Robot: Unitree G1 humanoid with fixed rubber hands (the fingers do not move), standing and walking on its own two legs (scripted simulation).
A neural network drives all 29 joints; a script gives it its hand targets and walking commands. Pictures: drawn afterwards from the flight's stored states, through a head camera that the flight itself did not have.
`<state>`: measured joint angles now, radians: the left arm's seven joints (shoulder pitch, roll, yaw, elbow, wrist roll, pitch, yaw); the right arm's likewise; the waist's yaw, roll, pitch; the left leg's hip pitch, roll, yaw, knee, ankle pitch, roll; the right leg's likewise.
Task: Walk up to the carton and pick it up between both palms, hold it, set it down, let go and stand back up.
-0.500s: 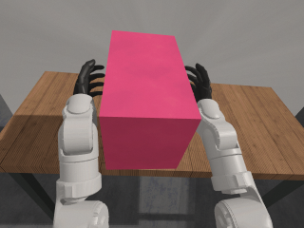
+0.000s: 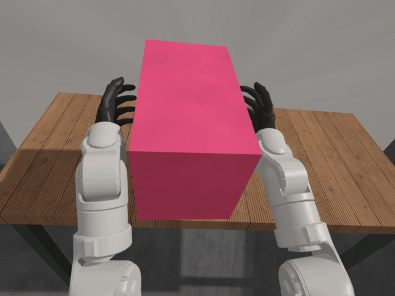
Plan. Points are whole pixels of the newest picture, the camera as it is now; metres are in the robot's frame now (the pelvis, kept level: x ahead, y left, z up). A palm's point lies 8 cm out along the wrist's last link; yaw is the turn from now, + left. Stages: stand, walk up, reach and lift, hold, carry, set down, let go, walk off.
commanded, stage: hold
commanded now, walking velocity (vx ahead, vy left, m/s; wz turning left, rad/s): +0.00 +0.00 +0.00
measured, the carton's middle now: (186, 126) +0.41 +0.00 +0.16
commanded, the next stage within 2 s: set down in 0.30 s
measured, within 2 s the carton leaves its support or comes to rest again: neither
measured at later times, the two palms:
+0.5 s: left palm (110, 121) +0.35 +0.14 +0.22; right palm (262, 125) +0.36 -0.13 +0.21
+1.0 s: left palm (130, 139) +0.39 +0.11 +0.14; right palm (261, 144) +0.38 -0.15 +0.14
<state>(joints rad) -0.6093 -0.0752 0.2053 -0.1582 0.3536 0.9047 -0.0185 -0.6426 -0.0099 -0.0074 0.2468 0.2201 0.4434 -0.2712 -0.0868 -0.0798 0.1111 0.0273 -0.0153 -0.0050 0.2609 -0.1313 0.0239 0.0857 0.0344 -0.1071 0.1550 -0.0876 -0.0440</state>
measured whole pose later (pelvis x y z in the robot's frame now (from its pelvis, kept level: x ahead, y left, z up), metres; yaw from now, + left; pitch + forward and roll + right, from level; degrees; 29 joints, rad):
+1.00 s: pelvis +0.03 +0.00 +0.00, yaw +0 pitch -8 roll +0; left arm -0.44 -0.13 0.17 0.06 0.33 0.41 0.03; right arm -0.49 0.03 -0.05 0.43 0.07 -0.05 -0.20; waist -0.08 -0.07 0.15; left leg 0.08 -0.02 0.00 0.19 -0.13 0.02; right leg 0.14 0.03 -0.11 0.10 -0.10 -0.04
